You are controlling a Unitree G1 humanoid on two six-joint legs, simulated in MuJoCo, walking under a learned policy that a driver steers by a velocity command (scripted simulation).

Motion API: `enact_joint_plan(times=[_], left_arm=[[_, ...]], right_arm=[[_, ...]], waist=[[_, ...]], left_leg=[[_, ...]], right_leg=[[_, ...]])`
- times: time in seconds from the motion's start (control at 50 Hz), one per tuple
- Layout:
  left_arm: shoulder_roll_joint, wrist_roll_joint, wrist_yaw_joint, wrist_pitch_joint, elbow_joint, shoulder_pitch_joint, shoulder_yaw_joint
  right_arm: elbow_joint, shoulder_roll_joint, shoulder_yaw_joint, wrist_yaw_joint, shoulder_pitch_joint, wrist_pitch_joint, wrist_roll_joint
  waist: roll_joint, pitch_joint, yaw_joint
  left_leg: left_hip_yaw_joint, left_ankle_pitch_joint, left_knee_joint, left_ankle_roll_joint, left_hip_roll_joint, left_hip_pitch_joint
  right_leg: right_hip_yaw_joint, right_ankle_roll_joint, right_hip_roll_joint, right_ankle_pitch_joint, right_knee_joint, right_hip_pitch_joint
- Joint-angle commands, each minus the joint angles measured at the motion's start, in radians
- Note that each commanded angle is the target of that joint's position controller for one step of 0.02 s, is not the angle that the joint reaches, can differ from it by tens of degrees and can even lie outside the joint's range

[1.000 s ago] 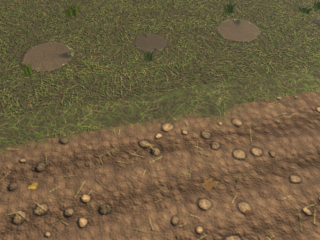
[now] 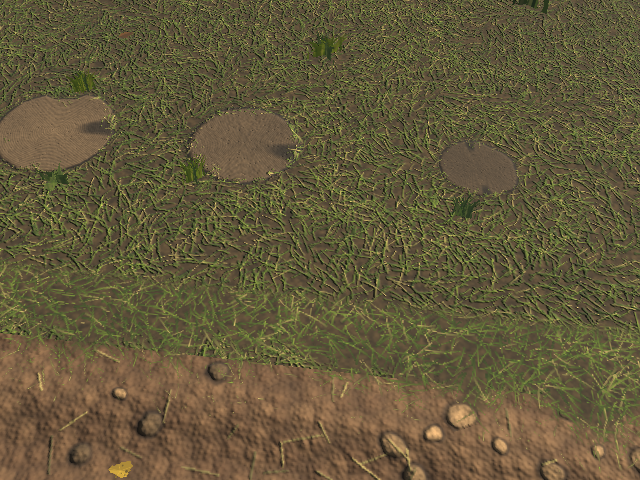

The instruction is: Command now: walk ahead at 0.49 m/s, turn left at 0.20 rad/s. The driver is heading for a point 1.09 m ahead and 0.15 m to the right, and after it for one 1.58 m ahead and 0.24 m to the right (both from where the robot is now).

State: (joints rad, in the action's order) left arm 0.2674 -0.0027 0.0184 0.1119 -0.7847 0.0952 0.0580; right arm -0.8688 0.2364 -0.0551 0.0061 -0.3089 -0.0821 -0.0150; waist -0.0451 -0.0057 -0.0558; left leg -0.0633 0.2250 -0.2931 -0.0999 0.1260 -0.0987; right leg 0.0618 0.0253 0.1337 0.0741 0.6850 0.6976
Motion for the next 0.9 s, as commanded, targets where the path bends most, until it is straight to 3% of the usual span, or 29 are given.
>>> enact_joint_plan(times=[0.02, 0.06, 0.1, 0.12, 0.14, 0.16, 0.18, 0.2, 0.22, 0.24, 0.26, 0.28, 0.3, 0.36, 0.42, 0.5, 0.6, 0.66, 0.68, 0.7, 0.72, 0.74, 0.76, 0.78, 0.8, 0.82, 0.84, 0.86, 0.9], left_arm=[[0.05, 0.012, -0.018, 0.019, 0.086, -0.123, 0.0], [0.065, 0.013, -0.034, 0.028, 0.112, -0.163, 0.001], [0.083, 0.013, -0.046, 0.035, 0.121, -0.144, 0.005], [0.096, 0.014, -0.048, 0.037, 0.115, -0.104, 0.01], [0.118, 0.013, -0.045, 0.038, 0.092, -0.014, 0.022], [0.161, 0.008, -0.04, 0.038, 0.051, 0.144, 0.041], [0.234, -0.005, -0.035, 0.035, 0.028, 0.324, 0.057], [0.252, -0.003, -0.046, 0.025, -0.012, 0.39, 0.065], [0.153, 0.013, -0.046, 0.021, -0.004, 0.373, 0.04], [0.12, 0.016, -0.041, 0.015, 0.014, 0.279, 0.027], [0.112, 0.007, -0.042, 0.01, 0.029, 0.206, 0.019], [0.1, -0.001, -0.046, 0.009, 0.033, 0.169, 0.015], [0.089, -0.008, -0.049, 0.011, 0.032, 0.154, 0.011], [0.099, 0.002, -0.051, 0.019, 0.011, 0.168, 0.014], [0.127, 0.004, -0.037, 0.01, -0.012, 0.207, 0.023], [0.137, 0.014, -0.025, -0.004, -0.039, 0.26, 0.024], [0.148, 0.021, -0.02, -0.024, -0.084, 0.339, 0.027], [0.167, 0.024, -0.011, -0.039, -0.094, 0.327, 0.035], [0.178, 0.024, -0.009, -0.043, -0.091, 0.309, 0.038], [0.179, 0.024, -0.008, -0.048, -0.087, 0.287, 0.037], [0.156, 0.016, -0.006, -0.049, -0.075, 0.279, 0.026], [0.085, 0.001, -0.007, -0.038, -0.046, 0.339, 0.001], [0.014, 0.007, -0.016, -0.015, -0.06, 0.416, -0.022], [0.121, 0.035, -0.023, 0.0, -0.051, 0.327, 0.005], [0.147, 0.045, -0.025, 0.008, -0.02, 0.238, 0.011], [0.138, 0.036, -0.021, 0.006, -0.017, 0.2, 0.012], [0.128, 0.027, -0.018, -0.006, -0.02, 0.201, 0.017], [0.109, 0.028, -0.018, -0.022, -0.029, 0.233, 0.018], [0.075, 0.033, -0.013, -0.049, -0.038, 0.258, 0.015]], right_arm=[[0.027, 0.157, -0.033, -0.008, -0.062, -0.008, -0.004], [0.014, 0.159, -0.033, -0.011, -0.095, -0.001, -0.004], [0.009, 0.17, -0.036, -0.017, -0.099, 0.009, -0.001], [0.013, 0.18, -0.039, -0.019, -0.084, 0.014, 0.0], [0.02, 0.185, -0.038, -0.019, -0.058, 0.017, 0.001], [0.031, 0.168, -0.029, -0.016, -0.04, 0.017, 0.008], [0.053, 0.117, -0.009, -0.013, -0.073, 0.011, 0.028], [0.038, 0.031, 0.014, -0.004, -0.214, -0.009, 0.0], [0.034, 0.141, -0.004, -0.001, -0.141, -0.02, -0.02], [0.068, 0.176, -0.014, 0.0, -0.028, -0.025, -0.028], [0.08, 0.162, -0.012, -0.003, 0.027, -0.026, -0.014], [0.084, 0.149, -0.016, -0.005, 0.039, -0.022, 0.001], [0.081, 0.134, -0.019, -0.006, 0.015, -0.014, 0.004], [0.074, 0.095, -0.015, -0.011, -0.008, 0.007, 0.004], [0.109, 0.087, -0.013, -0.014, 0.094, 0.009, 0.013], [0.142, 0.062, -0.004, -0.004, 0.228, -0.004, 0.009], [0.198, 0.067, 0.001, 0.021, 0.369, -0.017, -0.004], [0.213, 0.092, -0.005, 0.038, 0.367, -0.028, -0.005], [0.203, 0.112, -0.014, 0.039, 0.321, -0.03, -0.004], [0.173, 0.139, -0.031, 0.035, 0.216, -0.031, -0.001], [0.124, 0.193, -0.055, 0.025, 0.045, -0.03, 0.004], [0.099, 0.284, -0.077, 0.015, -0.113, -0.026, 0.026], [0.081, 0.281, -0.072, 0.021, -0.151, -0.02, 0.015], [0.083, 0.201, -0.05, 0.02, -0.123, -0.017, 0.002], [0.097, 0.176, -0.039, 0.017, -0.037, -0.015, -0.003], [0.108, 0.151, -0.031, 0.018, 0.037, -0.014, 0.008], [0.113, 0.121, -0.024, 0.021, 0.084, -0.018, 0.018], [0.109, 0.108, -0.021, 0.023, 0.105, -0.025, 0.025], [0.088, 0.114, -0.026, 0.024, 0.105, -0.04, 0.025]], waist=[[0.116, -0.033, -0.041], [0.117, -0.041, -0.047], [0.133, -0.032, -0.022], [0.146, -0.012, 0.005], [0.15, 0.041, 0.06], [0.129, 0.154, 0.134], [-0.003, 0.319, 0.178], [-0.293, 0.428, 0.128], [-0.164, 0.333, 0.161], [-0.073, 0.172, 0.152], [0.021, 0.088, 0.123], [0.03, 0.043, 0.092], [0.002, 0.041, 0.063], [-0.028, 0.03, 0.039], [-0.011, 0.001, 0.058], [-0.017, -0.022, 0.102], [-0.02, -0.063, 0.145], [-0.038, -0.049, 0.113], [-0.052, -0.017, 0.081], [-0.051, 0.048, 0.019], [-0.029, 0.162, -0.052], [0.132, 0.324, -0.066], [0.325, 0.43, -0.037], [0.233, 0.32, -0.061], [0.18, 0.177, -0.04], [0.101, 0.106, -0.008], [0.1, 0.06, 0.027], [0.13, 0.052, 0.057], [0.134, 0.028, 0.076]], left_leg=[[-0.143, -0.209, 0.076, -0.132, -0.266, -0.036], [-0.18, -0.254, 0.03, -0.13, -0.313, 0.07], [-0.199, -0.339, -0.014, -0.109, -0.347, 0.14], [-0.193, -0.447, -0.052, -0.095, -0.345, 0.149], [-0.163, -0.621, -0.144, -0.078, -0.316, 0.14], [-0.117, -0.676, -0.326, -0.051, -0.259, 0.065], [-0.062, -0.39, -0.648, -0.011, -0.168, -0.171], [-0.047, 0.31, -0.939, 0.043, -0.026, -0.516], [-0.12, 0.327, -1.035, 0.031, -0.086, -0.641], [-0.079, 0.226, -1.028, 0.026, -0.138, -0.689], [-0.044, 0.142, -0.982, 0.033, -0.182, -0.651], [-0.035, 0.095, -0.922, 0.041, -0.211, -0.614], [-0.035, 0.067, -0.886, 0.046, -0.236, -0.559], [-0.006, 0.02, -0.798, 0.071, -0.253, -0.538], [0.006, -0.115, -0.65, 0.097, -0.263, -0.612], [0.037, -0.305, -0.404, 0.097, -0.234, -0.571], [0.052, -0.285, -0.262, 0.076, -0.2, -0.59], [0.059, -0.182, -0.212, 0.039, -0.18, -0.54], [0.079, -0.152, -0.201, 0.023, -0.155, -0.454], [0.11, -0.164, -0.173, -0.001, -0.122, -0.297], [0.081, -0.204, -0.197, -0.04, -0.151, -0.032], [-0.249, -0.195, -0.226, -0.153, -0.398, 0.361], [-0.63, -0.036, -0.087, -0.248, -0.531, 0.537], [-0.584, 0.084, -0.042, -0.203, -0.493, 0.463], [-0.442, 0.047, -0.012, -0.165, -0.463, 0.305], [-0.338, -0.025, 0.023, -0.145, -0.43, 0.154], [-0.257, -0.081, 0.064, -0.13, -0.396, 0.043], [-0.202, -0.101, 0.1, -0.123, -0.376, -0.025], [-0.11, -0.155, 0.15, -0.127, -0.363, -0.094]], right_leg=[[-0.046, -0.013, -0.052, 0.066, -0.115, -0.072], [-0.042, -0.038, -0.064, -0.008, -0.153, -0.022], [-0.044, -0.07, -0.078, -0.093, -0.187, -0.046], [-0.059, -0.087, -0.097, -0.133, -0.199, -0.115], [-0.088, -0.112, -0.129, -0.131, -0.227, -0.256], [-0.066, -0.154, -0.103, -0.081, -0.209, -0.499], [0.169, -0.244, 0.098, -0.061, -0.169, -0.84], [0.618, -0.37, 0.275, -0.292, -0.304, -1.119], [0.651, -0.322, 0.249, -0.464, -0.368, -1.075], [0.501, -0.276, 0.217, -0.424, -0.391, -0.923], [0.39, -0.262, 0.178, -0.293, -0.419, -0.768], [0.32, -0.26, 0.144, -0.194, -0.446, -0.668], [0.263, -0.253, 0.113, -0.145, -0.471, -0.612], [0.157, -0.266, 0.081, -0.033, -0.524, -0.55], [0.097, -0.265, 0.073, 0.038, -0.55, -0.564], [0.017, -0.224, 0.035, 0.019, -0.557, -0.579], [0.033, -0.222, 0.092, 0.004, -0.51, -0.709], [0.045, -0.201, 0.129, 0.11, -0.442, -0.782], [0.036, -0.19, 0.123, 0.242, -0.387, -0.786], [0.004, -0.17, 0.09, 0.396, -0.268, -0.768], [-0.035, -0.139, 0.037, 0.383, -0.067, -0.659], [-0.089, -0.083, -0.068, 0.038, 0.304, -0.321], [0.005, -0.056, -0.194, -0.66, 0.535, -0.053], [0.07, -0.068, -0.133, -0.648, 0.627, 0.061], [0.03, -0.077, -0.082, -0.546, 0.61, 0.096], [0.014, -0.073, -0.04, -0.457, 0.56, 0.052], [0.016, -0.068, -0.009, -0.401, 0.51, -0.002], [0.025, -0.064, 0.01, -0.366, 0.488, -0.063], [0.032, -0.051, 0.014, -0.325, 0.464, -0.089]])
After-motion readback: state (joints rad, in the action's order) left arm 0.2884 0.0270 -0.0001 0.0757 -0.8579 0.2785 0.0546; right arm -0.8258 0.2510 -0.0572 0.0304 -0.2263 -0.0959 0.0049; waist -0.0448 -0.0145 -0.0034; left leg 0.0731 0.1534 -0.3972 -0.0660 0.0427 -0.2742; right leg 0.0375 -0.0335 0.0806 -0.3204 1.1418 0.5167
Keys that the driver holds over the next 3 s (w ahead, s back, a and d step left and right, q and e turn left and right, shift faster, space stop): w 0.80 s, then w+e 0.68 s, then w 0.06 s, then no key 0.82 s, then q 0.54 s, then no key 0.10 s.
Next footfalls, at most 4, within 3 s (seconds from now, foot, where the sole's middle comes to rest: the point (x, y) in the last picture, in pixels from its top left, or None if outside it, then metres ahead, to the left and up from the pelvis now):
0.16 right None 0.29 -0.15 -0.78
0.72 left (264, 435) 0.58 0.09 -0.78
1.30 right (369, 317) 0.87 -0.16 -0.78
1.74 left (322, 218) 1.20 -0.06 -0.78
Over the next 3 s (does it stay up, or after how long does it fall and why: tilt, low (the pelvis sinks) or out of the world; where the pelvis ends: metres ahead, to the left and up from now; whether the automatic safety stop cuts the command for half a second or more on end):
stays up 1.08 -0.13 0.00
